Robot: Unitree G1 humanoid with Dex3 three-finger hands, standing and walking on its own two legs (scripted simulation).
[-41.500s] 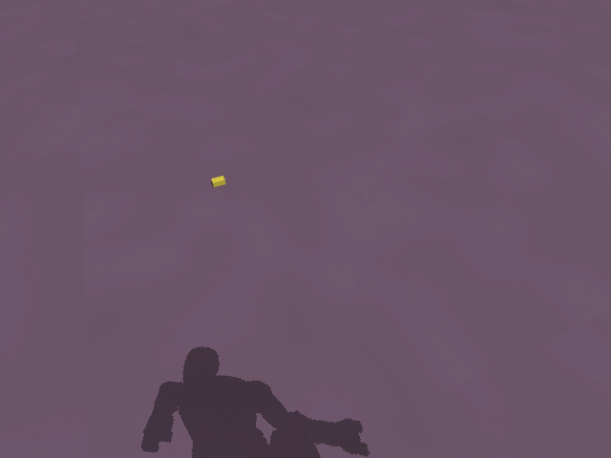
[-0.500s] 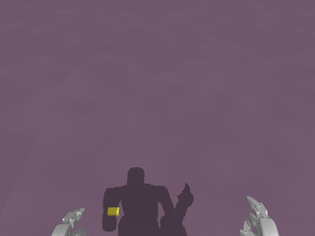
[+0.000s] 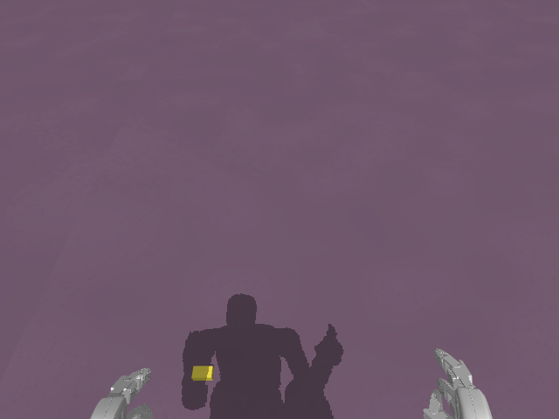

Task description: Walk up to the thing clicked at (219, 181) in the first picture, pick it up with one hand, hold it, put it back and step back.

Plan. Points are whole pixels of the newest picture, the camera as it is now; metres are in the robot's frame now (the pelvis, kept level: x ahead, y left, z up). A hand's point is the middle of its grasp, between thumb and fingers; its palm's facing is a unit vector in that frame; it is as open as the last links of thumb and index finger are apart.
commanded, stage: home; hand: left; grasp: from above
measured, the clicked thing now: (203, 373) +0.44 +0.26 -0.70
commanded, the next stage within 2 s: stand in 0.54 s
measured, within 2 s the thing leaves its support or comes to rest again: neither
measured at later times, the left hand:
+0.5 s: hand out of the picture +0.16 +0.18 -0.04, palm faces +0.04 -0.98 -0.20, open 7.4 cm
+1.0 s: hand out of the picture +0.07 +0.25 -0.11, palm faces +0.03 -0.94 -0.34, open 7.4 cm
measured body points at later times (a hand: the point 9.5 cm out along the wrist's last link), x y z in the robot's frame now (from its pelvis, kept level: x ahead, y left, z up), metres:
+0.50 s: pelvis +0.00 +0.00 +0.00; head +0.02 +0.00 +0.45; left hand +0.16 +0.23 -0.03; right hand +0.16 -0.25 -0.06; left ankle +0.02 +0.14 -0.68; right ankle +0.00 -0.14 -0.68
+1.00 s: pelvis -0.01 +0.01 +0.04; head +0.01 +0.02 +0.49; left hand +0.07 +0.30 -0.09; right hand +0.09 -0.28 -0.09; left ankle +0.02 +0.14 -0.68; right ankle +0.00 -0.14 -0.68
